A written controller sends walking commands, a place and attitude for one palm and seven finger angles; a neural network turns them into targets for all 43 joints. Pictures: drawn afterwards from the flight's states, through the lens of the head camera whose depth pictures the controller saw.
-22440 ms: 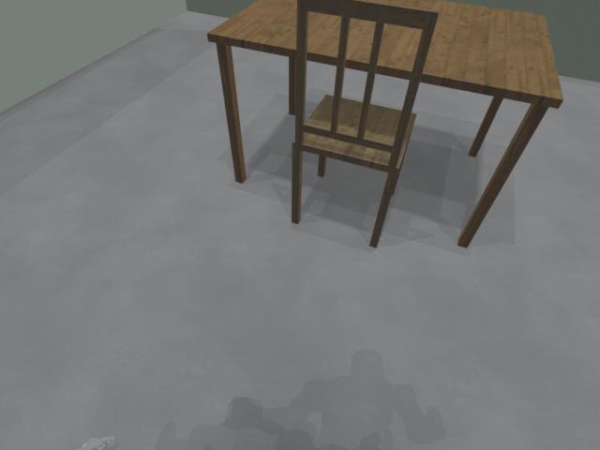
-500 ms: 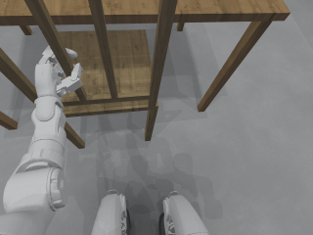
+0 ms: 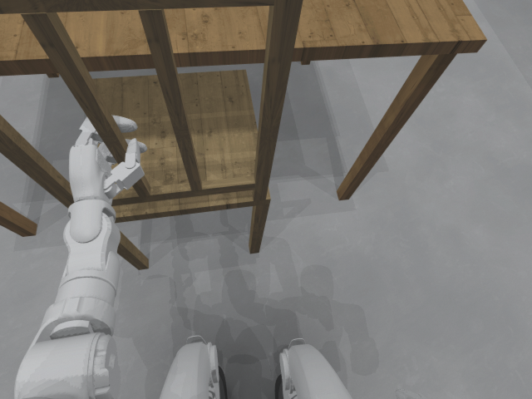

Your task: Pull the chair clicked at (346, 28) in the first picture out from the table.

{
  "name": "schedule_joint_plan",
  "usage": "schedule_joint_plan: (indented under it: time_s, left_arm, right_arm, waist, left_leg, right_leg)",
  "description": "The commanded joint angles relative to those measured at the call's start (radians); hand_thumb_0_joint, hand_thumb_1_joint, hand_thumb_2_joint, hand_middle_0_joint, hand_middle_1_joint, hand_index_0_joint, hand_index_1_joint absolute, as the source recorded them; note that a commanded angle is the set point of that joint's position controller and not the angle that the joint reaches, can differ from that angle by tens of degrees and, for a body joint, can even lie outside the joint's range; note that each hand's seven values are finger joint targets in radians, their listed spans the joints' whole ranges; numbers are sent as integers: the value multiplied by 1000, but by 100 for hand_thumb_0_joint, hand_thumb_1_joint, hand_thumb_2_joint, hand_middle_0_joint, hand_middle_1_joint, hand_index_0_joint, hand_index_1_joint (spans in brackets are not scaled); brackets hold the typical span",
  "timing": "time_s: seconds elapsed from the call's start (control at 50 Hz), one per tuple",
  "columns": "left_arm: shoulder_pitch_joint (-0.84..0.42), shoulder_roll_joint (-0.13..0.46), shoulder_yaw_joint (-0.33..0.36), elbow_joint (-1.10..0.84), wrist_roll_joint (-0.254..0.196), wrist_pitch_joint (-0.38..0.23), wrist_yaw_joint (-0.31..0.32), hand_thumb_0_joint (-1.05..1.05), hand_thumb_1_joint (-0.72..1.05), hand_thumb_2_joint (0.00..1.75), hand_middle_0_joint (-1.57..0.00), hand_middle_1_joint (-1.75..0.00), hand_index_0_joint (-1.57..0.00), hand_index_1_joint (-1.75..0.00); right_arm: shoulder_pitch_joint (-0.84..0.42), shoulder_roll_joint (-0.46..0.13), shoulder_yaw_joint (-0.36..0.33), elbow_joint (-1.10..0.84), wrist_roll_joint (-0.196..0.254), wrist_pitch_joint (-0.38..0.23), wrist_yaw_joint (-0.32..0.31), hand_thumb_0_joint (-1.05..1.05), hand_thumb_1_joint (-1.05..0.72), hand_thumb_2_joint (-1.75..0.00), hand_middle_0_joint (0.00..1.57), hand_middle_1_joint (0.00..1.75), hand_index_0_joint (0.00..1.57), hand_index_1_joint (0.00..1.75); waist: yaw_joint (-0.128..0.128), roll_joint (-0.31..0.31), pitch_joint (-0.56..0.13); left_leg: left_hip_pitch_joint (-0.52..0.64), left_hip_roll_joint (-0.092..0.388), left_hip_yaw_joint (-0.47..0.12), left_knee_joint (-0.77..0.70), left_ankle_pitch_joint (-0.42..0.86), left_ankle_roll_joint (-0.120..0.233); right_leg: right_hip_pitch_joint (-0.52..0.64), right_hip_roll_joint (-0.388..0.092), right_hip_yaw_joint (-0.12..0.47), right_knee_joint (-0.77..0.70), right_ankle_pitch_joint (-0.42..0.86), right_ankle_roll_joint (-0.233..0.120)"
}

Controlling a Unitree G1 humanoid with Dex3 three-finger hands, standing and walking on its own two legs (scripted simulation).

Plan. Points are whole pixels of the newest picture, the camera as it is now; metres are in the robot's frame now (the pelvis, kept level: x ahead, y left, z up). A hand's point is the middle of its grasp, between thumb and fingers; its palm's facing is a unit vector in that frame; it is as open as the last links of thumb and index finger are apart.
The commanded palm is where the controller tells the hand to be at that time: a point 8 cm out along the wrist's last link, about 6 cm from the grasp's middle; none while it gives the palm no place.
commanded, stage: hook a spindle and tug to test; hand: left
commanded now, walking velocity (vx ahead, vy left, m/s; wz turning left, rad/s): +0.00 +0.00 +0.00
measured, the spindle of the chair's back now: (110, 133) +0.48 +0.20 +0.05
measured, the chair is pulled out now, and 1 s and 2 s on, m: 0.01 0.08 0.18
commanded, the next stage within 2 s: step backward, pulling the chair out in 0.12 s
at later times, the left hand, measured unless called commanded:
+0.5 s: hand (138, 169) +0.44 +0.16 +0.04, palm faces +0.12 -0.99 -0.11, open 5.4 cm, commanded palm +0.41 +0.20 +0.03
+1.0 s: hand (151, 202) +0.38 +0.14 +0.04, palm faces +0.07 -0.99 -0.14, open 5.3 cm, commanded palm +0.36 +0.19 +0.04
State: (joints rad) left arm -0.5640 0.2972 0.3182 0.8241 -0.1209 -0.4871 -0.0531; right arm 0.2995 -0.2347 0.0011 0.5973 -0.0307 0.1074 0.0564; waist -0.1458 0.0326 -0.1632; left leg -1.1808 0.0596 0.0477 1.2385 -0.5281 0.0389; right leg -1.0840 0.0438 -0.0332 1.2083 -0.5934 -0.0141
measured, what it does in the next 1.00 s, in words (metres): rises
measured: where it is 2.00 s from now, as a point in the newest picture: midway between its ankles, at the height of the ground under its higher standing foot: outside the picture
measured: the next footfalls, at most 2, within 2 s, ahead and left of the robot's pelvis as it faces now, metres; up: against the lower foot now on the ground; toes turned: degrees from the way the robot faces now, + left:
none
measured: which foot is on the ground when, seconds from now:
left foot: down 0.00-1.00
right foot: down 0.00-1.00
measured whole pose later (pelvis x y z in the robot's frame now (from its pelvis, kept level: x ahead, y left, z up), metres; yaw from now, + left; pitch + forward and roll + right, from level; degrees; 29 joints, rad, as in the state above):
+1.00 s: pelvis -0.01 +0.00 +0.10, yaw +0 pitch +10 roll -2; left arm -0.56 0.22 0.15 1.05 -0.08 -0.22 0.09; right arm 0.26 -0.24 -0.01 0.71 0.04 0.05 -0.10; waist -0.10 0.04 0.09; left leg -0.53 0.05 0.08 0.59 -0.23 0.03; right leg -0.44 0.05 -0.01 0.52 -0.26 -0.01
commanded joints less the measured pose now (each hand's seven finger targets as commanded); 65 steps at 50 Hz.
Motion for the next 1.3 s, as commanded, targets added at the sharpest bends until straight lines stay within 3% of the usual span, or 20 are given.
schedule_joint_plan:
  time_s: [0.0,0.08,0.12,0.18,0.2,0.22,0.24,0.26,0.3,0.34,0.36,0.44,0.52,0.58,0.66,0.76,0.82,0.92,1.06,1.28]
  left_arm:
    - [-109,162,21,-270,-13,-96,-15,0,90,90,-50,-145,-50,-145]
    - [-72,137,-1,-321,-17,-101,-11,0,90,90,-50,-145,-50,-145]
    - [-93,130,-5,-315,-17,-101,-7,0,90,90,-50,-145,-50,-145]
    - [-97,146,9,-311,-8,-111,2,0,90,90,-50,-145,-50,-145]
    - [-155,123,-24,-313,-5,-113,1,0,90,90,-50,-145,-50,-145]
    - [-439,354,-43,-518,99,11,82,0,90,90,-50,-145,-50,-145]
    - [-471,309,-52,-534,93,82,123,0,90,90,-50,-145,-50,-145]
    - [-344,259,-75,-418,99,152,147,0,90,90,-50,-145,-50,-145]
    - [-213,113,-176,-221,103,245,167,0,90,90,-50,-145,-50,-145]
    - [-244,95,-202,-101,110,282,179,0,90,90,-50,-145,-50,-145]
    - [-270,117,-193,-47,108,286,177,0,90,90,-50,-145,-50,-145]
    - [-335,120,-194,41,108,250,173,0,90,90,-50,-145,-50,-145]
    - [-341,81,-225,110,100,236,150,0,90,90,-50,-145,-50,-145]
    - [-341,71,-228,97,102,219,141,0,90,90,-50,-145,-50,-145]
    - [-308,85,-211,80,109,206,134,0,90,90,-50,-145,-50,-145]
    - [-258,110,-190,37,108,200,136,0,90,90,-50,-145,-50,-145]
    - [-259,121,-186,18,104,196,140,0,90,90,-50,-145,-50,-145]
    - [-264,142,-193,19,100,202,154,0,90,90,-50,-145,-50,-145]
    - [-280,115,-228,7,92,213,159,0,90,90,-50,-145,-50,-145]
    - [-349,106,-253,46,75,199,173,0,90,90,-50,-145,-50,-145]
  right_arm:
    - [112,-161,-64,-74,5,-31,-9,0,-90,-90,20,30,20,30]
    - [106,-157,-67,-76,7,-43,-8,0,-90,-90,20,30,20,30]
    - [101,-157,-67,-69,5,-49,-9,0,-90,-90,20,30,20,30]
    - [102,-159,-69,-63,3,-55,-11,0,-90,-90,20,30,20,30]
    - [100,-158,-66,-58,2,-56,-13,0,-90,-90,20,30,20,30]
    - [99,-147,-56,-123,63,1,-48,0,-90,-90,20,30,20,30]
    - [133,-135,-60,-143,68,7,-81,0,-90,-90,20,30,20,30]
    - [115,-144,-56,-122,70,13,-100,0,-90,-90,20,30,20,30]
    - [106,-141,-47,-90,72,30,-121,0,-90,-90,20,30,20,30]
    - [121,-149,-47,-63,74,42,-134,0,-90,-90,20,30,20,30]
    - [87,-152,-47,-56,76,40,-137,0,-90,-90,20,30,20,30]
    - [113,-159,-51,-10,71,22,-150,0,-90,-90,20,30,20,30]
    - [91,-158,-58,19,71,-12,-153,0,-90,-90,20,30,20,30]
    - [100,-154,-62,37,59,-42,-155,0,-90,-90,20,30,20,30]
    - [98,-151,-68,51,49,-61,-150,0,-90,-90,20,30,20,30]
    - [89,-159,-69,48,58,-69,-155,0,-90,-90,20,30,20,30]
    - [75,-158,-70,43,64,-75,-162,0,-90,-90,20,30,20,30]
    - [50,-168,-66,43,74,-88,-175,0,-90,-90,20,30,20,30]
    - [14,-166,-64,48,73,-108,-178,0,-90,-90,20,30,20,30]
    - [-34,-165,-58,57,76,-181,-189,0,-90,-90,20,30,20,30]
  waist:
    - [59,75,-530]
    - [64,89,-534]
    - [52,38,-508]
    - [57,69,-516]
    - [37,67,-513]
    - [77,195,-751]
    - [55,220,-701]
    - [54,206,-615]
    - [46,80,-443]
    - [36,0,-404]
    - [40,38,-331]
    - [56,84,-373]
    - [66,168,-287]
    - [67,199,-285]
    - [70,180,-314]
    - [69,94,-350]
    - [69,57,-366]
    - [70,63,-348]
    - [75,114,-316]
    - [83,96,-183]
  left_leg:
    - [495,-26,-73,-95,619,-23]
    - [519,-26,-71,-96,649,-26]
    - [482,-29,-69,-93,607,-22]
    - [495,-30,-68,-86,626,-25]
    - [494,-29,-72,-83,621,-25]
    - [812,-20,-42,-273,539,-10]
    - [879,-26,-49,-306,593,-5]
    - [876,-20,-59,-321,642,-5]
    - [811,11,-101,-388,619,3]
    - [799,22,-84,-420,699,8]
    - [776,43,-107,-480,660,-1]
    - [921,63,-98,-501,953,-1]
    - [1035,116,-164,-582,1004,7]
    - [1169,138,-182,-596,1204,14]
    - [1235,147,-177,-590,1249,12]
    - [1156,135,-133,-584,1173,-4]
    - [1071,120,-110,-593,1015,-18]
    - [958,83,-88,-619,774,-33]
    - [1038,117,-141,-673,807,1]
    - [903,110,-179,-750,331,9]
  right_leg:
    - [232,1,10,-118,632,-9]
    - [238,0,10,-118,651,-8]
    - [247,0,11,-120,645,-5]
    - [238,-2,12,-110,655,-7]
    - [226,-3,12,-109,650,-5]
    - [588,-70,98,-301,714,-20]
    - [588,-61,80,-348,804,-17]
    - [546,-64,72,-360,840,-11]
    - [532,-70,50,-405,752,8]
    - [615,-88,56,-452,874,29]
    - [609,-105,58,-477,778,24]
    - [695,-114,69,-515,954,35]
    - [611,-83,53,-559,595,24]
    - [575,-72,52,-590,539,22]
    - [599,-71,54,-632,563,17]
    - [750,-105,80,-664,855,10]
    - [841,-139,101,-670,1000,2]
    - [916,-187,126,-673,1085,-5]
    - [769,-110,80,-662,697,25]
    - [730,-114,101,-691,305,9]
